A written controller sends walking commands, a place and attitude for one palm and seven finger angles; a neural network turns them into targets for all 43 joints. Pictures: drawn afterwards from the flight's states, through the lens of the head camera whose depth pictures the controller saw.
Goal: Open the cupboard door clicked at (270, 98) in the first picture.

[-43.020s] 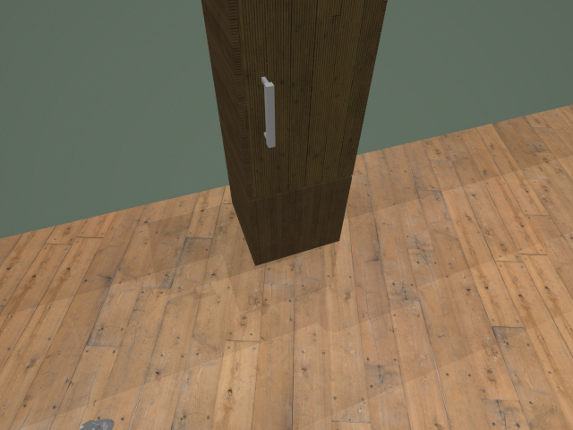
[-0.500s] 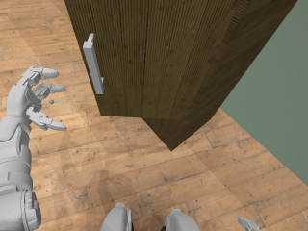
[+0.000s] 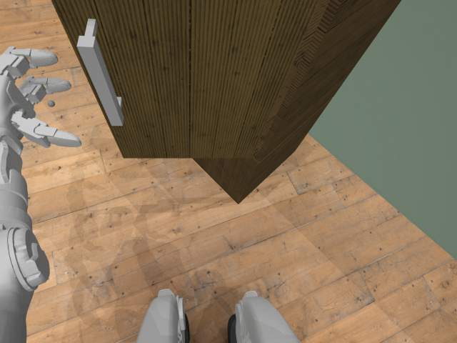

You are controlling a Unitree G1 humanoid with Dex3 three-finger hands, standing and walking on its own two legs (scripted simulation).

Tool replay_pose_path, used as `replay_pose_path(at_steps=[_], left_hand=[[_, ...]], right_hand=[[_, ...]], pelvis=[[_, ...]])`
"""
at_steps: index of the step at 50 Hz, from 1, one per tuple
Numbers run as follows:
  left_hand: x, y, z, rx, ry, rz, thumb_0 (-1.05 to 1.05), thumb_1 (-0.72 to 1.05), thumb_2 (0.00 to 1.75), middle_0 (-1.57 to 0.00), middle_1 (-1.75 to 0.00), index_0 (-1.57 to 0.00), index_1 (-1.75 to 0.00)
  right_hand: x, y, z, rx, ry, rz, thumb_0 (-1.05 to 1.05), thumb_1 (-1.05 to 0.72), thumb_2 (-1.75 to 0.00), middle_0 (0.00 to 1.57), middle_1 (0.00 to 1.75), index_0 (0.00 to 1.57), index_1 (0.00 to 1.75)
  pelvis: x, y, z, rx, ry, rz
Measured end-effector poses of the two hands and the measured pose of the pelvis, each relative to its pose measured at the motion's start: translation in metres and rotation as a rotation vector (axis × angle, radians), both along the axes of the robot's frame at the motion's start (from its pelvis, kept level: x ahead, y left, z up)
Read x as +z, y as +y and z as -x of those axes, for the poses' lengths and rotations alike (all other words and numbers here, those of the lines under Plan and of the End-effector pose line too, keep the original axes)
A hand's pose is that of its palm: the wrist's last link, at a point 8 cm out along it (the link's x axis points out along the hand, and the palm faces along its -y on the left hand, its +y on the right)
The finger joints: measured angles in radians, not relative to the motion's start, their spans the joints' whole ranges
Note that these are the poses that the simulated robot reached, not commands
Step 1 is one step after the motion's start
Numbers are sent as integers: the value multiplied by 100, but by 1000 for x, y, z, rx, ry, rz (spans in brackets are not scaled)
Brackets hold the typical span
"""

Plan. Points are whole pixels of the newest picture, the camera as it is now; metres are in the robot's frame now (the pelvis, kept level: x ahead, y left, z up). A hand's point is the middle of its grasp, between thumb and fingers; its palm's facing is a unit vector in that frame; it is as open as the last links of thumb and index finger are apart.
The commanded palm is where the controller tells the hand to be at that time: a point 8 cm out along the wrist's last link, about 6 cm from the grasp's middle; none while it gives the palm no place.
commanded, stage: move the hooked fingers beside the handle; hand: left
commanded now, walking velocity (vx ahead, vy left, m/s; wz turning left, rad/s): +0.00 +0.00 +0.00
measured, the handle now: (106, 79) +0.53 +0.18 +0.07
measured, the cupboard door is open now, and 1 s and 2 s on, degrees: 49 49 49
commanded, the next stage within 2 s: slide the fingers in behind the handle in 0.92 s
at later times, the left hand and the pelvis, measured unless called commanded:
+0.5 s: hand (48, 100) +0.49 +0.26 +0.07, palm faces +0.03 -1.00 -0.02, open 13.9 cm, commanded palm +0.47 +0.30 +0.07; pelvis +0.00 +0.00 +0.00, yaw +0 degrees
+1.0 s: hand (54, 97) +0.50 +0.25 +0.07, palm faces +0.01 -1.00 -0.02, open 13.9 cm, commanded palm +0.48 +0.29 +0.07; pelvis +0.00 +0.00 +0.00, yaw -1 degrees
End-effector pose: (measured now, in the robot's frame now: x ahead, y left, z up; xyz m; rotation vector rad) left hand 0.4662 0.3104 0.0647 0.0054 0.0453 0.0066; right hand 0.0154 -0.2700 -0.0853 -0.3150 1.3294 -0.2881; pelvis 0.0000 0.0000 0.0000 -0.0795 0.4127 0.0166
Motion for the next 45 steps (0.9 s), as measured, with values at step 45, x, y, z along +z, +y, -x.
replay_pose_path(at_steps=[45], left_hand=[[-3,-3,-11,3,-6,-11,-1,-50,30,-30,-120,-30,-120]], right_hand=[[-2,1,-2,-4,21,-6,0,-90,-90,20,30,20,30]], pelvis=[[-3,0,0,-3,14,9]])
